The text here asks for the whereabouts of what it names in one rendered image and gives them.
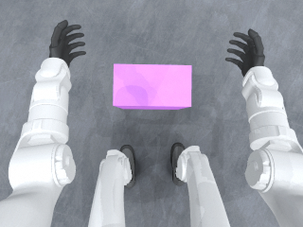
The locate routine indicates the carton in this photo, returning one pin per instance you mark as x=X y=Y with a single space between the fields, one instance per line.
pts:
x=152 y=86

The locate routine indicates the robot left forearm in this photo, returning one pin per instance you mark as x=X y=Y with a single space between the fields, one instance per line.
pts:
x=48 y=109

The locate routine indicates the right robot hand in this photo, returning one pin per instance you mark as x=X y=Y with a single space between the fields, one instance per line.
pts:
x=253 y=55

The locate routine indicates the robot right foot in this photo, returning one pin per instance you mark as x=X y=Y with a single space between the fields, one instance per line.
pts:
x=175 y=152

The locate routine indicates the robot right forearm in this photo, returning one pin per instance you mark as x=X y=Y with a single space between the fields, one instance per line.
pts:
x=269 y=126

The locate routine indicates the left robot hand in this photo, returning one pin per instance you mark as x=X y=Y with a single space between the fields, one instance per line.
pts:
x=60 y=47

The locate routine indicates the right robot upper arm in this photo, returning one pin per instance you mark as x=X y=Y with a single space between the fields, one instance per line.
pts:
x=278 y=177

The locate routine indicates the robot left shin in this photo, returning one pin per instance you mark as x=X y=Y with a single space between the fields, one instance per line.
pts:
x=116 y=152

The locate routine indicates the left robot upper arm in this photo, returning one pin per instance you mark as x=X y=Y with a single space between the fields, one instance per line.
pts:
x=37 y=175

